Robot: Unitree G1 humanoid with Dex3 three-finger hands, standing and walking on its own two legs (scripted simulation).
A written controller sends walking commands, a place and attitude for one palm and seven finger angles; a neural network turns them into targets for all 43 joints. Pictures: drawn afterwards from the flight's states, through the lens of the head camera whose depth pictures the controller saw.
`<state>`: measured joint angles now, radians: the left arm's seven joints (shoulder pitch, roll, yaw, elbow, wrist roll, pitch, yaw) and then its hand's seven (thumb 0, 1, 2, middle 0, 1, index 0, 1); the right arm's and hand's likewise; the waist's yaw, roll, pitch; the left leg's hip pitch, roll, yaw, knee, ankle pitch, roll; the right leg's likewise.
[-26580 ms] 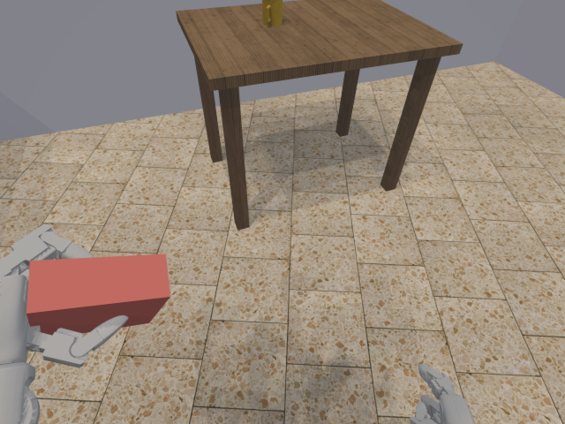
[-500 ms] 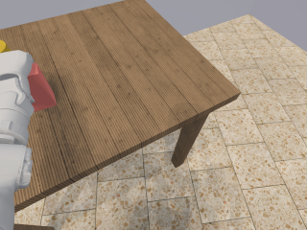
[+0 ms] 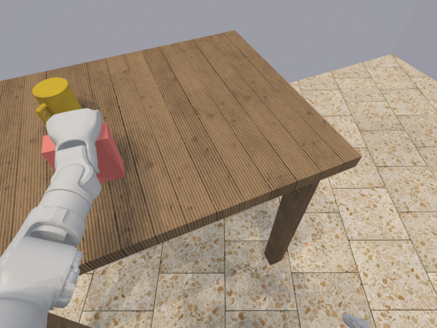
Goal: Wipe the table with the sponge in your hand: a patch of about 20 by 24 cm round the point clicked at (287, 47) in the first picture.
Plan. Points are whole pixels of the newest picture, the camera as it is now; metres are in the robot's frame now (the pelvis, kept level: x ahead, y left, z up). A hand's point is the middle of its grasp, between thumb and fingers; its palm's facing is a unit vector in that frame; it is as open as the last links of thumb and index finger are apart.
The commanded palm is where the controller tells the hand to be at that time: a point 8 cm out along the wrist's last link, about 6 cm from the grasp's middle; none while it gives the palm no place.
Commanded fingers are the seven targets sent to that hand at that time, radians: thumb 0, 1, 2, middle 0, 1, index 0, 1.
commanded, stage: wipe back along the third lane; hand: left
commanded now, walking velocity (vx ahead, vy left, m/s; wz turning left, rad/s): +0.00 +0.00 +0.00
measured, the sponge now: (91, 164) +0.42 +0.29 +0.05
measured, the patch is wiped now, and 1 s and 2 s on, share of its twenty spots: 0.85 0.85 0.85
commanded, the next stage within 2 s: slide back across to the middle lane in 0.84 s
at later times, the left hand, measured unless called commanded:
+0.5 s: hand (95, 166) +0.38 +0.25 +0.09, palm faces -0.02 +0.02 -1.00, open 9.4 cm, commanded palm +0.34 +0.24 +0.12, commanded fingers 0.00 0.10 1.30 -1.20 -1.60 -1.20 -1.60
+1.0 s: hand (95, 183) +0.34 +0.24 +0.09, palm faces +0.02 -0.01 -1.00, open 9.4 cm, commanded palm +0.30 +0.24 +0.13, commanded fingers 0.00 0.10 1.30 -1.20 -1.60 -1.20 -1.60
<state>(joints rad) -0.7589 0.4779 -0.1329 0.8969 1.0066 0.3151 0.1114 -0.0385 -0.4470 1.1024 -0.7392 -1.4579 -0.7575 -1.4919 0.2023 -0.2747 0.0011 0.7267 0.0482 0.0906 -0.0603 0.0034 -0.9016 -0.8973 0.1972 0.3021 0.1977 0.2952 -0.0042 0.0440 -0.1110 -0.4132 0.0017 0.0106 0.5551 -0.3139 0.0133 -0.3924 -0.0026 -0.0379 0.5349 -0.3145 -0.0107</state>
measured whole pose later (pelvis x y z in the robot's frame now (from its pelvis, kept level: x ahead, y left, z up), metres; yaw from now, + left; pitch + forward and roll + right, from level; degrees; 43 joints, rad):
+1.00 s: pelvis +0.00 -0.01 +0.00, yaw -1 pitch +4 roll +1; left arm -0.32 0.38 -0.23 0.31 0.98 0.51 0.08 0.02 -0.45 1.09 -0.73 -1.46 -0.77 -1.47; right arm 0.10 -0.28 0.03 0.70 0.06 0.10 -0.06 0.01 -0.90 -0.90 0.20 0.30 0.20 0.30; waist 0.07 0.08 -0.09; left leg -0.25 0.00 0.03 0.49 -0.30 0.01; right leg -0.26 -0.01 -0.02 0.52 -0.32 -0.02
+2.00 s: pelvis -0.03 -0.02 +0.01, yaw +1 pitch +3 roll +0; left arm -0.42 0.55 -0.03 0.60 0.98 0.17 0.04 -0.01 -0.49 1.09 -0.80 -1.38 -0.83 -1.40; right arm 0.16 -0.29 0.01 0.77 0.04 0.03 -0.12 0.01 -0.90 -0.90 0.20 0.30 0.20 0.30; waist 0.06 0.06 -0.05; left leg -0.30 0.01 -0.01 0.48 -0.24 -0.01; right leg -0.28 0.01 -0.06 0.49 -0.26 -0.03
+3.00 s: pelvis -0.04 +0.01 -0.01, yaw -1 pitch +13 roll -1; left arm -0.87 0.72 0.03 1.17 1.08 0.03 0.13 0.01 -0.51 1.12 -0.82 -1.36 -0.85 -1.40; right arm 0.33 -0.28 -0.01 0.79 0.05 0.01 -0.07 0.00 -0.90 -0.90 0.20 0.30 0.20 0.30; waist -0.06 0.03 -0.10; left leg -0.56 0.01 0.02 0.62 -0.28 0.03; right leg -0.52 0.01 -0.03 0.56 -0.26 0.00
